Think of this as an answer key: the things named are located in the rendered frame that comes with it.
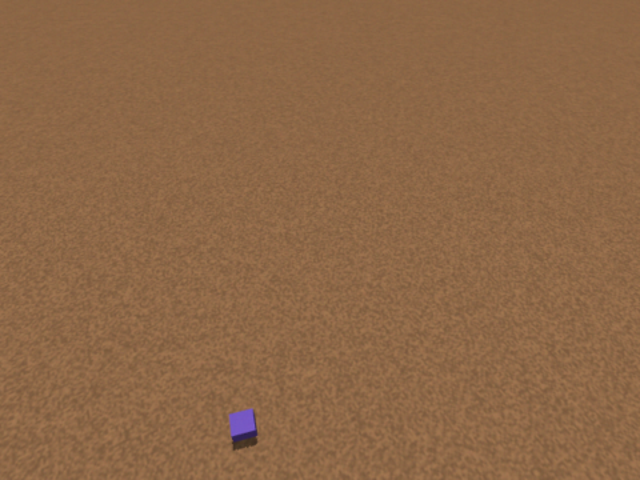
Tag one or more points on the small box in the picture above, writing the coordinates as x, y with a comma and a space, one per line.
243, 425

